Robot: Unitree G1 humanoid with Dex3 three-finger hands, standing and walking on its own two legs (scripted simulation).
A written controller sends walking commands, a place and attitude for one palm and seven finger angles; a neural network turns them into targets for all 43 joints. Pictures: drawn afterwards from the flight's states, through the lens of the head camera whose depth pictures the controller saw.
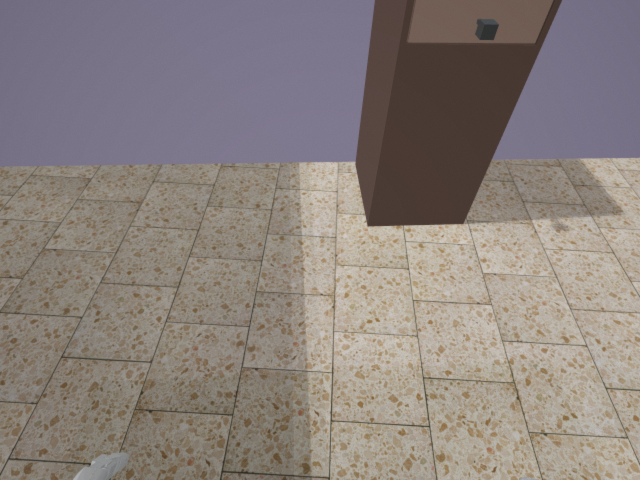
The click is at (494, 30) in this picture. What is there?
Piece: drawer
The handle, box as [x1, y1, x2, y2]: [475, 19, 498, 39]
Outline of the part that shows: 478,19 476,23 478,25 475,34 479,39 493,39 498,24 493,19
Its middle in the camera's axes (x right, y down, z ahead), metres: +0.45 -0.59 +1.08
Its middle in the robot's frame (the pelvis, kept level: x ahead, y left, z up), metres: +1.23 -0.39 +0.08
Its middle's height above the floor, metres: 0.85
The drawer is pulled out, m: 0.00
